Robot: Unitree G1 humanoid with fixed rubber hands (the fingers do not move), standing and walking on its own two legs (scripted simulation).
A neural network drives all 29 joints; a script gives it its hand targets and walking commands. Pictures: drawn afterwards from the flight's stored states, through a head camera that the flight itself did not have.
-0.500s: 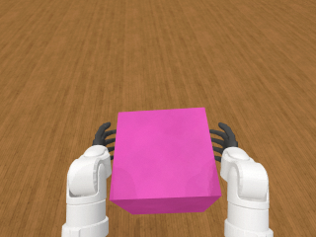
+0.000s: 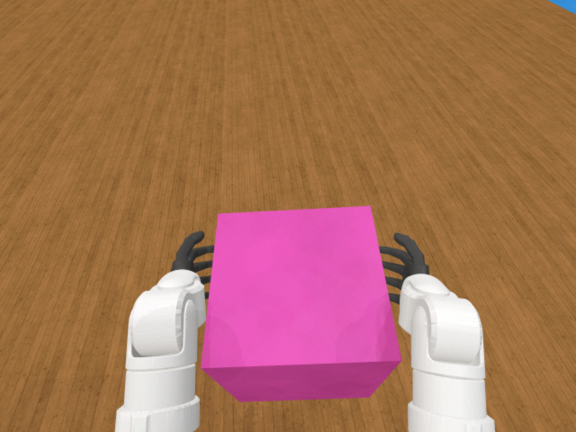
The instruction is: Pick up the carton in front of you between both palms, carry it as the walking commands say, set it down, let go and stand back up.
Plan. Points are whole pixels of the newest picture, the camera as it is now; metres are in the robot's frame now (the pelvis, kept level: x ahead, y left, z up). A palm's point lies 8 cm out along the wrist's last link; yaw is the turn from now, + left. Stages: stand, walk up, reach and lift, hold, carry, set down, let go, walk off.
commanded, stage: carry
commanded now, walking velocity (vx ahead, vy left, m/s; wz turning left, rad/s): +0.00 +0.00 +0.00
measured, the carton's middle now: (299, 312) +0.29 +0.00 -0.01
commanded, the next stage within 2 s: hold in 1.30 s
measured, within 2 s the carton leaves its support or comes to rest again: neither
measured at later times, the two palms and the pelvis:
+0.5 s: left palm (189, 329) +0.24 +0.14 +0.04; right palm (418, 336) +0.23 -0.15 +0.04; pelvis -0.04 +0.00 +0.00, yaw +0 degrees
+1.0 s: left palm (187, 341) +0.22 +0.14 +0.04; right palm (420, 349) +0.22 -0.15 +0.04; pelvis -0.07 +0.00 +0.00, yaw +0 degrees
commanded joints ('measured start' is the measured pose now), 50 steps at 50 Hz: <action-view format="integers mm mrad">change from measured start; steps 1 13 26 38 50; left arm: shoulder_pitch -463 -453 -453 -468 -453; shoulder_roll -1004 -988 -888 -957 -932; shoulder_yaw -710 -677 -439 -488 -490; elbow -15 84 364 385 357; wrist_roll -444 -374 -146 -162 -167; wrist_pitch -40 -238 -495 -549 -520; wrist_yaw -351 -371 -367 -375 -367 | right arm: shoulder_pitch -437 -433 -462 -484 -482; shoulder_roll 1023 1003 894 957 926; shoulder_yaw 710 666 443 485 495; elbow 12 103 366 373 333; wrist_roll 439 365 161 175 185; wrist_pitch -21 -215 -471 -526 -498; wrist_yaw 305 326 330 337 328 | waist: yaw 1 1 1 1 1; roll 1 -4 -1 -1 -1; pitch -294 -243 -180 -248 -223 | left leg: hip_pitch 143 89 37 61 34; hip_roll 100 108 108 109 111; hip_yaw -71 -84 -95 -97 -100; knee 11 -28 -92 -81 -86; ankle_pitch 708 429 238 258 238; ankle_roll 6 22 19 21 21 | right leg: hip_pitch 125 85 31 38 17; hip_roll -85 -97 -95 -95 -95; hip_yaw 61 84 98 101 106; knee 10 -30 -99 -87 -92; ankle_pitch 656 428 228 249 228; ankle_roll -1 -24 -31 -37 -36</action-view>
